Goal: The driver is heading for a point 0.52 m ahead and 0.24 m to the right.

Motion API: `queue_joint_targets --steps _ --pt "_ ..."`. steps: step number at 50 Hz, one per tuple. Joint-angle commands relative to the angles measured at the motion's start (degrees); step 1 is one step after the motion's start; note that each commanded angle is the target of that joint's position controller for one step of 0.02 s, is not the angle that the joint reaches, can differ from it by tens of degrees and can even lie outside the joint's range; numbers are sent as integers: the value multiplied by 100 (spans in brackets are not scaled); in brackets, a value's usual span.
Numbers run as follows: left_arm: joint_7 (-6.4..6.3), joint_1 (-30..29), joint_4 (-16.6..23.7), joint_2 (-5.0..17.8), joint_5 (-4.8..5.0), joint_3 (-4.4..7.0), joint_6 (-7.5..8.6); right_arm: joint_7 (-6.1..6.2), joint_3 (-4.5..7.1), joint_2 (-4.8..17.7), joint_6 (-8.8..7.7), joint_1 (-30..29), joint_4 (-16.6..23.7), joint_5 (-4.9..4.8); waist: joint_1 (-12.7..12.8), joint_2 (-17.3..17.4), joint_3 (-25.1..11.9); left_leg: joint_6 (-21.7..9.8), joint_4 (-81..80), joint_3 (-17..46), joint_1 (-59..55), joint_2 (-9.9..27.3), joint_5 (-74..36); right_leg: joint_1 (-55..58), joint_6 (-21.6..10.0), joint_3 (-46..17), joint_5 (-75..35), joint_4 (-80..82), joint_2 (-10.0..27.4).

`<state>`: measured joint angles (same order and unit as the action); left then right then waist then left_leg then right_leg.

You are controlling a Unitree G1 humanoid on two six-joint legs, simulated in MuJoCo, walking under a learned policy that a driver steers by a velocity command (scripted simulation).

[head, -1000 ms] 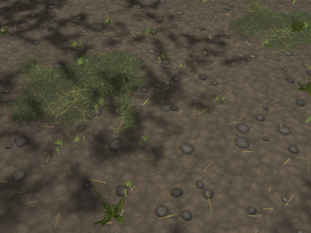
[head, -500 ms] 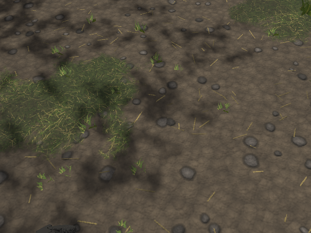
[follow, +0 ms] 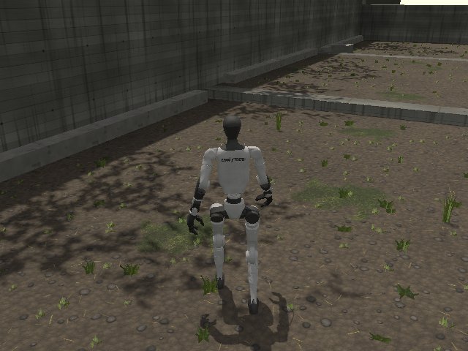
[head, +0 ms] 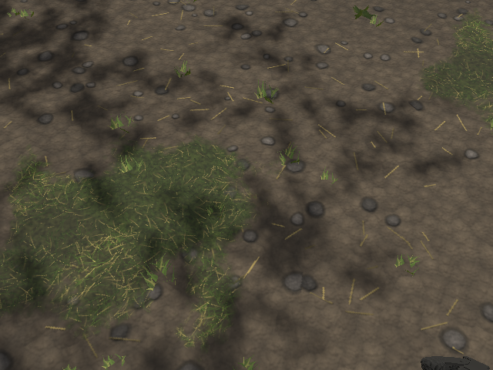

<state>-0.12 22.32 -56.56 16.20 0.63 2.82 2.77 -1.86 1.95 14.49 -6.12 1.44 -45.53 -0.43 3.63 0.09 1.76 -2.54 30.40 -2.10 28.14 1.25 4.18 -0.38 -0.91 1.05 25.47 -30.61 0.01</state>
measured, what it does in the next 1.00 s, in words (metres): walks ahead, turning right: right foot, then left foot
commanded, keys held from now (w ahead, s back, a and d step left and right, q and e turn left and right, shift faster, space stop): w+e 0.64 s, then no key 0.36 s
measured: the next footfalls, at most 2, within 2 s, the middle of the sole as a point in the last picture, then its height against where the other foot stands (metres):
right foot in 0.52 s outside the picture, level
left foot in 0.98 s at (294, 281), level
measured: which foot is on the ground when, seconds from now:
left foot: down 0.00-0.54, up 0.56-0.96, down 0.98-1.00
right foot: down 0.00-0.00, up 0.02-0.50, down 0.52-1.00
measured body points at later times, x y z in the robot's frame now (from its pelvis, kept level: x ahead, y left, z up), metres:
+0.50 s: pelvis +0.27 -0.03 +0.00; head +0.30 -0.04 +0.45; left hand +0.52 +0.16 -0.10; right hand +0.21 -0.30 -0.14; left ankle +0.12 +0.11 -0.72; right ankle +0.39 -0.16 -0.71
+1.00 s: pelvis +0.52 -0.10 +0.01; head +0.54 -0.12 +0.45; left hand +0.71 +0.12 -0.11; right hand +0.58 -0.41 -0.09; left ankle +0.68 -0.06 -0.72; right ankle +0.39 -0.15 -0.72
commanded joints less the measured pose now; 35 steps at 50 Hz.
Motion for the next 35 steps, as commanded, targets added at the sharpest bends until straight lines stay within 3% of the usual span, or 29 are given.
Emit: queue_joint_targets --steps 1,2,3,4,5,7,10,15,20,23,25,26,27,28,29,30,31,32,33,35 --pt "43 391 350 322 75 -47 259 74 409 1256 31 2506 -283 53 -1093 1172 -2345 -1428 -1211 4243 -5091 2265 1463 -3780 -156 -887 700 -4277 -232" --pt "47 -100 521 791 257 99 322 87 320 1013 13 2032 -223 46 -1014 892 -1411 -1119 -1334 3318 -4317 2111 1426 -4177 -256 -969 359 -4497 65" --pt "14 -400 595 781 270 107 326 92 266 851 -2 1552 -126 55 -816 565 -913 -947 -1492 2525 -3491 1892 1024 -4045 -262 -796 -172 -4275 400" --pt "-24 -542 593 698 189 134 285 72 219 654 -29 1225 -123 65 -667 408 -487 -838 -1749 1938 -2809 1653 670 -3871 -223 -746 -556 -3908 575" --pt "-39 -411 549 609 153 172 198 67 191 546 -74 1045 -131 108 -470 589 -367 -716 -1934 1470 -2369 1469 408 -3491 -204 -796 -853 -3663 750" --pt "-24 -223 476 325 154 157 40 60 205 508 -123 959 -205 137 -319 575 -227 -732 -2189 884 -1935 1309 -41 -3204 -137 -738 -1121 -3559 793" --pt "-32 -544 663 253 120 179 -67 131 271 667 -150 1069 -330 168 -293 386 10 -796 -2355 291 -1929 1300 -602 -3687 -44 -821 -1731 -3115 815" --pt "113 -1374 996 123 49 133 8 274 318 842 -64 1240 -409 130 -514 243 215 -675 -2473 -477 -2250 1207 -815 -3815 -3 -434 -2913 -1503 722" --pt "298 -2215 1478 50 54 67 16 321 394 985 134 1737 -586 17 -786 138 450 -636 -2122 -807 -3280 1528 -1389 -4202 -196 -16 -2586 -730 616" --pt "392 -2125 1659 223 79 149 -7 356 457 1164 267 1592 -520 -35 -529 358 201 -472 -1363 -1041 -3611 1600 -3381 -3629 -461 393 -1844 -604 256" --pt "386 -1244 1535 568 110 342 -38 395 495 1308 361 1433 -434 -54 29 526 -387 -316 52 -1164 -3471 1495 -4800 -2341 -738 660 -1423 -581 -202" --pt "311 -313 1305 904 116 537 -46 405 471 1289 372 1328 -376 -75 530 367 -864 -104 1345 -1264 -2825 1244 -4290 -901 -970 534 -1784 -122 -392" --pt "166 311 1162 1472 110 700 -107 385 335 891 298 1500 -229 107 555 -684 -1338 163 3216 -1238 -1198 841 -1115 752 -1343 -1178 -1943 -34 672" --pt "183 0 1359 1761 97 700 -36 286 148 300 75 1831 71 95 -48 -1570 -2053 442 5025 -151 1000 -466 2979 2298 -2541 -4625 -844 969 1887" --pt "220 98 1392 1255 48 544 26 190 239 813 -167 1118 176 -132 362 -718 -2008 261 5215 795 1660 -177 2797 2280 -2274 -4626 -724 1479 1893" --pt "215 -108 1387 994 27 476 96 154 256 883 -275 776 310 -271 281 -513 -1266 101 4912 737 1903 73 2303 1657 -2034 -3747 -1072 1471 1717" --pt "223 -524 1449 814 50 420 142 195 257 836 -301 786 240 -179 -37 51 -743 86 4334 719 1614 348 1864 724 -1812 -3026 -1721 1473 1433" --pt "204 -872 1535 607 40 360 157 236 320 923 -258 830 175 -19 -238 56 -555 139 3839 708 1201 518 1623 61 -1682 -2523 -2262 1526 1223" --pt "171 -1097 1645 534 -38 314 159 235 349 946 -167 973 131 15 -408 -62 -433 216 3685 685 818 611 1482 -422 -1631 -2212 -3060 1603 1128" --pt "109 -1131 1646 642 -51 327 168 251 344 809 -19 1138 110 87 -538 -42 -379 429 3294 509 469 583 1383 -948 -1611 -1641 -4704 1589 1019"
